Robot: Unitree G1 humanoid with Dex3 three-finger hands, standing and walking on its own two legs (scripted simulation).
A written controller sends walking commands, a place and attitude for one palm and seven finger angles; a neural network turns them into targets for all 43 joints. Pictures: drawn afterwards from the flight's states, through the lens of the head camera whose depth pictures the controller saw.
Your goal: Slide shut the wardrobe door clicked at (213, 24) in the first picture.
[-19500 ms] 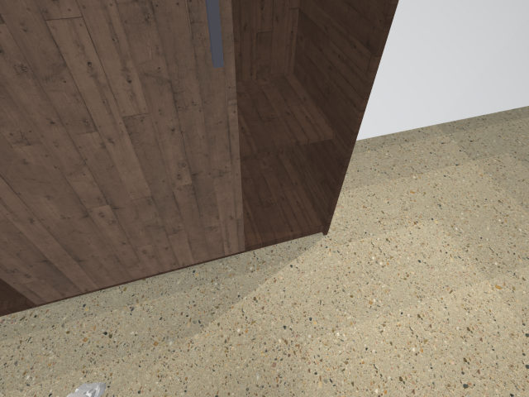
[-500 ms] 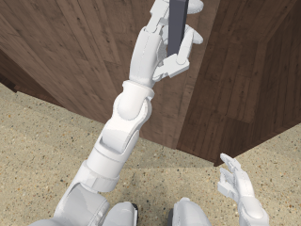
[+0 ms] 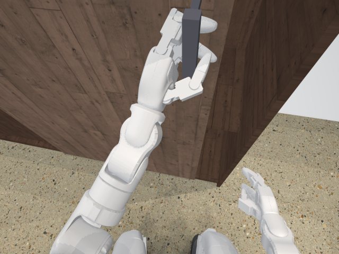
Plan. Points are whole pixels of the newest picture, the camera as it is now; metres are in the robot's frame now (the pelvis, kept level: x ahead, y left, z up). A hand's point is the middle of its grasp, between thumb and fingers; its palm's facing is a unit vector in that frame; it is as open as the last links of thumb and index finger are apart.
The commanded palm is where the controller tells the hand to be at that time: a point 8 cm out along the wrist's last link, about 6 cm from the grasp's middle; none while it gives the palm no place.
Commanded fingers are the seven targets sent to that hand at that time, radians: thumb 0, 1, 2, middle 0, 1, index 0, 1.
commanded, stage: step sideways, sliding the door along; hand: left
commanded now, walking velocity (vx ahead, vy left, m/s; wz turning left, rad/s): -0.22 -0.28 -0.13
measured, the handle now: (192, 49) +0.41 +0.01 +0.23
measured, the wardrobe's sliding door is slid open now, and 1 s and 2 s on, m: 0.13 0.00 0.00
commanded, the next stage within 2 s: stop walking and hold the door there in 1.60 s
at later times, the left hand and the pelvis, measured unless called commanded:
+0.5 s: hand (260, 90) +0.35 -0.09 +0.22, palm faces -0.11 -0.99 -0.07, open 6.4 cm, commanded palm +0.33 -0.10 +0.23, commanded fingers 0.00 0.90 0.90 -0.45 -1.40 -0.45 -1.40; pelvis -0.09 -0.11 -0.01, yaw -1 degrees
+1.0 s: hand (301, 89) +0.35 -0.14 +0.22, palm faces +0.18 -0.98 -0.10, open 6.4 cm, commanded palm +0.32 -0.16 +0.22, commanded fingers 0.00 0.90 0.90 -0.45 -1.40 -0.45 -1.40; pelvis -0.10 -0.30 -0.02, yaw -3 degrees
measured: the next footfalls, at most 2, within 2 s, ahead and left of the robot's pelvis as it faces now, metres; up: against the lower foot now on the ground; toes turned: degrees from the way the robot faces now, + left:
left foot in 0.26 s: -0.01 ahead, +0.14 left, +0.00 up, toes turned +9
right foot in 0.42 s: +0.00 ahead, -0.15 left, +0.00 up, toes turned -5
